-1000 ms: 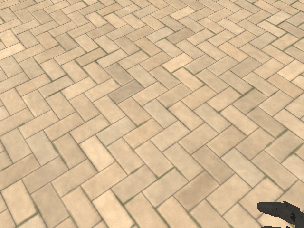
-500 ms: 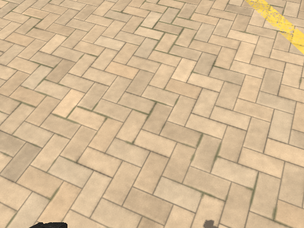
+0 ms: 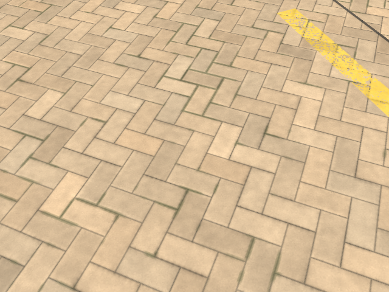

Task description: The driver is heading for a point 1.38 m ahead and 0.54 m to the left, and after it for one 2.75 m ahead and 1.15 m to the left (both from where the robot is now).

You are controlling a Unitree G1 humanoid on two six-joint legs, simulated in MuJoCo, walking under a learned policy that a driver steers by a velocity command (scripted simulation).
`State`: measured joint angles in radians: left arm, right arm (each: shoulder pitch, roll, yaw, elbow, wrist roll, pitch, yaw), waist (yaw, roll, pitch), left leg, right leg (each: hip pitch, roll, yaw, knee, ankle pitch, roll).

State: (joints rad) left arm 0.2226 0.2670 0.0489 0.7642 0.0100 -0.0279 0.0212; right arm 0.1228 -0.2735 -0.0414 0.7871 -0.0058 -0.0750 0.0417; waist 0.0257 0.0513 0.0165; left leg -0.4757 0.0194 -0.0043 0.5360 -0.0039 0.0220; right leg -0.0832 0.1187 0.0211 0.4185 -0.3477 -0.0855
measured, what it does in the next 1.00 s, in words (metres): walks ahead, turning left: right foot, then left foot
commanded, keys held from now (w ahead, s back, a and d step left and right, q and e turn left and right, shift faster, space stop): q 0.20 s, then w+q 0.64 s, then w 0.16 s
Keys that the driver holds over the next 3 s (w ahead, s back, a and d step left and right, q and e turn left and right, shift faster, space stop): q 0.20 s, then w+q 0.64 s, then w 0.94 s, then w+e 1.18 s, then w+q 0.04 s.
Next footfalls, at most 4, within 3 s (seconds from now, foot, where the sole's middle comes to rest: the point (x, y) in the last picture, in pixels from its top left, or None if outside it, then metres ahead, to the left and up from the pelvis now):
0.36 right None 0.15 -0.13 -0.77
0.84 left None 0.29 0.24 -0.77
1.34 right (149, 236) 0.69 0.24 -0.77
1.88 left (57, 213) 0.78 0.60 -0.77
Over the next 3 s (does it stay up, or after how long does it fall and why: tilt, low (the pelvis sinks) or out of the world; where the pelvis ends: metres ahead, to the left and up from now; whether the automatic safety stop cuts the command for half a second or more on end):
stays up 1.28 0.65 -0.01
